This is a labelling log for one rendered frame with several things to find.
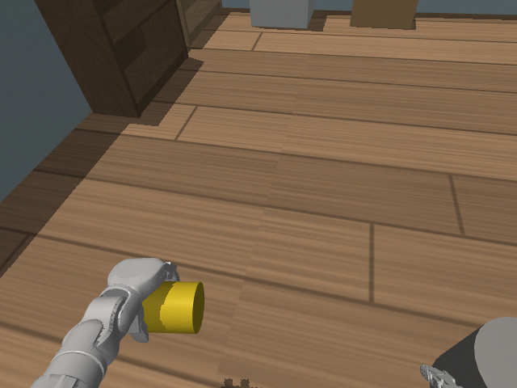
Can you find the right robot hand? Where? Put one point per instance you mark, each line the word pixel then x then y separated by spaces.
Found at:
pixel 437 378

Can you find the bookshelf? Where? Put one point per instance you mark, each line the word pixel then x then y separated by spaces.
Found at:
pixel 195 15
pixel 121 52

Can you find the left robot arm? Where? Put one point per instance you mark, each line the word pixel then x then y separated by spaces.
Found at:
pixel 93 344

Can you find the left robot hand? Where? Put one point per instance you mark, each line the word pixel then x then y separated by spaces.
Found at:
pixel 144 275

